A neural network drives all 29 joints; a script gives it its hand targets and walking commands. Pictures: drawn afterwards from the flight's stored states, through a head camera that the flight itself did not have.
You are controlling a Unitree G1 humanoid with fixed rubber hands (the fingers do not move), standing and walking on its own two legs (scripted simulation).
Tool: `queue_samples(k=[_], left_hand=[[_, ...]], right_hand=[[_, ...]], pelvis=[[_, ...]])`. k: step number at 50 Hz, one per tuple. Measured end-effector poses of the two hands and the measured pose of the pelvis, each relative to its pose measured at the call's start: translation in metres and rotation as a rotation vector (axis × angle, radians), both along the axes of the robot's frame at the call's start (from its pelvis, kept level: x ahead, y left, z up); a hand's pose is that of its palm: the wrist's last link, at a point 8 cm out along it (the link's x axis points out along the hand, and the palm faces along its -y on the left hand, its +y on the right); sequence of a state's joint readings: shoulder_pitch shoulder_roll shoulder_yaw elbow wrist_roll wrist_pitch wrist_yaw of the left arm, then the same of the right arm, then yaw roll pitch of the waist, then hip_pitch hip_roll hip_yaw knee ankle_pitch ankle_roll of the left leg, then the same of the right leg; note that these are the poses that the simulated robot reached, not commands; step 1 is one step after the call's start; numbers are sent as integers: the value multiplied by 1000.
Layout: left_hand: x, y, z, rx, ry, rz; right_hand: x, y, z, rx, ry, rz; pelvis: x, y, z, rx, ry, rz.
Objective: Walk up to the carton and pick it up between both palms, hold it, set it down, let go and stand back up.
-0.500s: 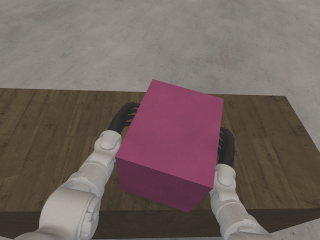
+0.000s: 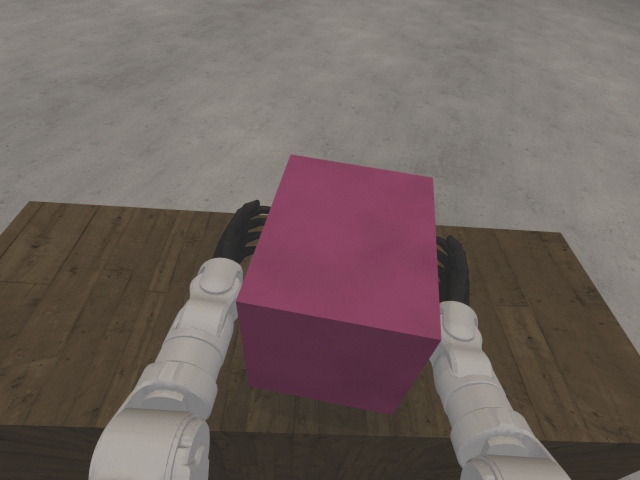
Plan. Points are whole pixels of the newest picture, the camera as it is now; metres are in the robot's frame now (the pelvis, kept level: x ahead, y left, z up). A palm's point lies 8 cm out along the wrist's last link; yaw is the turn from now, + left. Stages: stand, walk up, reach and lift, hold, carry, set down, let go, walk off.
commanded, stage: reach and lift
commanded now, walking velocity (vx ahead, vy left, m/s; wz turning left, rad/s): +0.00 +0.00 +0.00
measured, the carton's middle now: (340, 282) +0.39 -0.05 +0.05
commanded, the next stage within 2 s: hold in 1.54 s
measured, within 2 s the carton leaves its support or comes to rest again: neither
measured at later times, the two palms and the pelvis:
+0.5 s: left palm (210, 252) +0.37 +0.12 +0.13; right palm (448, 271) +0.35 -0.17 +0.11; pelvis -0.01 -0.01 +0.00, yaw +1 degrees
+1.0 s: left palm (208, 242) +0.36 +0.12 +0.16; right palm (456, 263) +0.35 -0.18 +0.13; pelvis -0.01 -0.01 +0.00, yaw +1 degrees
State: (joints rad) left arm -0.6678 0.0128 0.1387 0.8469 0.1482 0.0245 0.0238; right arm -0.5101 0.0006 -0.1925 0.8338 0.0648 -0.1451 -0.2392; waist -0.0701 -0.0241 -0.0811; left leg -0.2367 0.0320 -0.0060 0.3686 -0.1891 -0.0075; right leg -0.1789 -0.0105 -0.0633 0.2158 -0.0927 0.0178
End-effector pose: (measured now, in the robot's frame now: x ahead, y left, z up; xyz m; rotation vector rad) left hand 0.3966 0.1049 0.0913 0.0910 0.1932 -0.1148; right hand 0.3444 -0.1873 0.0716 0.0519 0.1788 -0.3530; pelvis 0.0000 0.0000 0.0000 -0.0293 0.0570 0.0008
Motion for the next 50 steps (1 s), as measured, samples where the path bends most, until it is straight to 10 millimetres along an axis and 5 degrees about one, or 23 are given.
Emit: queue_samples(k=[9, 20, 50], left_hand=[[-7, -5, 24, -22, -8, 41], [-23, 12, 41, -38, -26, 114], [-40, 16, 67, -38, -14, 168]], right_hand=[[3, -7, 21, -11, -8, 37], [10, 8, 40, -28, -26, 114], [6, 12, 61, -29, -16, 163]], pelvis=[[-6, -5, 1, 8, -53, -17], [-5, -12, 1, 8, -106, 2], [-11, -13, 0, 13, -159, 16]])
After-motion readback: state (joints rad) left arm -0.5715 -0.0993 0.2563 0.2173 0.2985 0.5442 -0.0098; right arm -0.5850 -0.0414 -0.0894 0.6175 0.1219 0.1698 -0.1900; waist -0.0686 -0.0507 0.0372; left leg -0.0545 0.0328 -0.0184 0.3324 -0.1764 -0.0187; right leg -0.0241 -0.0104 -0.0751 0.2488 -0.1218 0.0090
